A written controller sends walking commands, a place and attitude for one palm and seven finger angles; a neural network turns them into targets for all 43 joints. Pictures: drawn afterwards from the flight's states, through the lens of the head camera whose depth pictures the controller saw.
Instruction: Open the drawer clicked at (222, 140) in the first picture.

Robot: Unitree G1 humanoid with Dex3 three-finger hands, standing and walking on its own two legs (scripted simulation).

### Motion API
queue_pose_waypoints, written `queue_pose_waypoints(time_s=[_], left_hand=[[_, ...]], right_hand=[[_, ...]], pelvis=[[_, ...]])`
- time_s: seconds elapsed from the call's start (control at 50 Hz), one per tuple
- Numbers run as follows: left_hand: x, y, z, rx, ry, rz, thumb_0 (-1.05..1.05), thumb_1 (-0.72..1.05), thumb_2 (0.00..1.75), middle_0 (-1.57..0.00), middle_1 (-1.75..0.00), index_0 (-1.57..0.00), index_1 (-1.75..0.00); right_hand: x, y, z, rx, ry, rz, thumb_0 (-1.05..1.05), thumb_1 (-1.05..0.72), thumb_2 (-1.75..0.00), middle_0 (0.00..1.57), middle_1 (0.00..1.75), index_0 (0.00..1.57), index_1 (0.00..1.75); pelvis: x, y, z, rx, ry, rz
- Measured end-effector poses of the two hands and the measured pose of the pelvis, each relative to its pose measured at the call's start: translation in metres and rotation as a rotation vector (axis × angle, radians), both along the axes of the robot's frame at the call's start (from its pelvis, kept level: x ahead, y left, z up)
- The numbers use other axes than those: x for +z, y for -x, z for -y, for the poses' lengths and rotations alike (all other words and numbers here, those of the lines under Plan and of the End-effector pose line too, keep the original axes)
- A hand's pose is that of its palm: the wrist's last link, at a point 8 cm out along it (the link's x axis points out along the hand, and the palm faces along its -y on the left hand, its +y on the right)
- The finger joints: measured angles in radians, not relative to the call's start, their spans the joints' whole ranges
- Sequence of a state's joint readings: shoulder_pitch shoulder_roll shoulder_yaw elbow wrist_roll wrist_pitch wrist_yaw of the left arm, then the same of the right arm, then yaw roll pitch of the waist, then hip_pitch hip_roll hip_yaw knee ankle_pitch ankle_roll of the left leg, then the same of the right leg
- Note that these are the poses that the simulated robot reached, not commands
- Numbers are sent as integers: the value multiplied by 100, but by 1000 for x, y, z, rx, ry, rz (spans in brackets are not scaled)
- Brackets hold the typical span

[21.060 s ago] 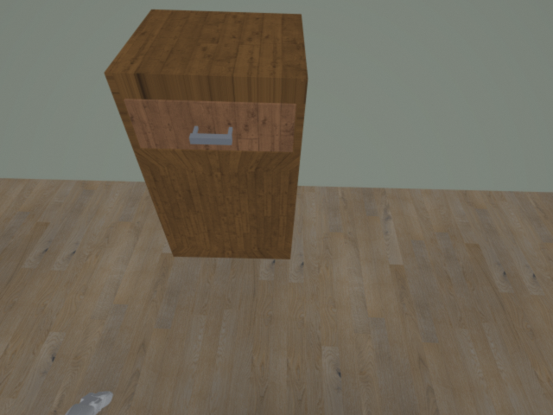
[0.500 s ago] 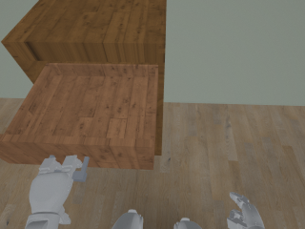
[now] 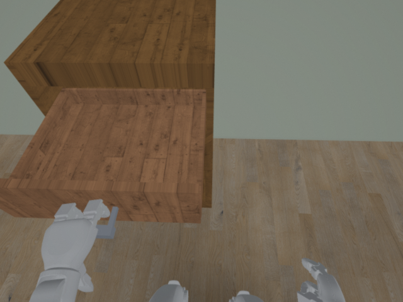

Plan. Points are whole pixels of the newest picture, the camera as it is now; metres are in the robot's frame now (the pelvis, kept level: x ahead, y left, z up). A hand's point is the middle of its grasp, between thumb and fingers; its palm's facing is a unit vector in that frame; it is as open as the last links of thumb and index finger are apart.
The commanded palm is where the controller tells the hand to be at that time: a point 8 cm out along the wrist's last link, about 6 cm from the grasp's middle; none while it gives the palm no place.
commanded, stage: lift the hand off the handle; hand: left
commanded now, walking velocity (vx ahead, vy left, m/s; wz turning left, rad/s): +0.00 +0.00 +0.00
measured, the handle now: (88, 221) +0.28 +0.26 -0.02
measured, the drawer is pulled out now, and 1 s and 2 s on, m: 0.30 0.30 0.30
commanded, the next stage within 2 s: none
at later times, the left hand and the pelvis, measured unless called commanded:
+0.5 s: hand (67, 239) +0.23 +0.27 +0.01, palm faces +0.00 -0.10 -1.00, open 13.6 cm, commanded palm +0.21 +0.26 +0.07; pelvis +0.02 +0.02 +0.02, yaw +0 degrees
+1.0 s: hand (59, 235) +0.22 +0.27 +0.05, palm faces +0.03 -0.13 -0.99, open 13.9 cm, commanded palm +0.21 +0.26 +0.11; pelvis +0.03 +0.04 +0.03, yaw -1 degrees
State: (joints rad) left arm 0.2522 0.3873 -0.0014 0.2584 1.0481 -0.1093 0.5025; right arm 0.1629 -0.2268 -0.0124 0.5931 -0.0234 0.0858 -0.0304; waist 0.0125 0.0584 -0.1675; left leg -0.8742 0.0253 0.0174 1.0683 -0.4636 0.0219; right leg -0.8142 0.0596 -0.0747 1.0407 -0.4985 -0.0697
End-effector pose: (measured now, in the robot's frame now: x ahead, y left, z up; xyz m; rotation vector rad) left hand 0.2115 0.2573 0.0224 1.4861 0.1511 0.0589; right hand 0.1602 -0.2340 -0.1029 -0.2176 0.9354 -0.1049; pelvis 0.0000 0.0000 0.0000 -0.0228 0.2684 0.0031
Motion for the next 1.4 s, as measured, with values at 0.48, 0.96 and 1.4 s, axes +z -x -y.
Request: queue_pose_waypoints(time_s=[0.48,0.96,1.4], left_hand=[[40,2,-17,37,11,54,0,-49,30,-34,-120,-36,-122],[78,9,-14,9,47,81,0,-49,30,-32,-120,-32,-120],[111,7,-4,8,31,84,0,-49,30,-32,-120,-32,-120]], right_hand=[[26,-33,-25,35,-33,42,1,-90,-90,20,30,20,30],[46,-51,-51,86,-76,99,1,-90,-90,20,30,20,30],[57,-47,-40,80,-97,121,1,-90,-90,20,30,20,30]], pelvis=[[19,-22,-22,-8,5,34],[30,-28,-35,-10,12,83],[43,-24,-22,-12,-6,142]])
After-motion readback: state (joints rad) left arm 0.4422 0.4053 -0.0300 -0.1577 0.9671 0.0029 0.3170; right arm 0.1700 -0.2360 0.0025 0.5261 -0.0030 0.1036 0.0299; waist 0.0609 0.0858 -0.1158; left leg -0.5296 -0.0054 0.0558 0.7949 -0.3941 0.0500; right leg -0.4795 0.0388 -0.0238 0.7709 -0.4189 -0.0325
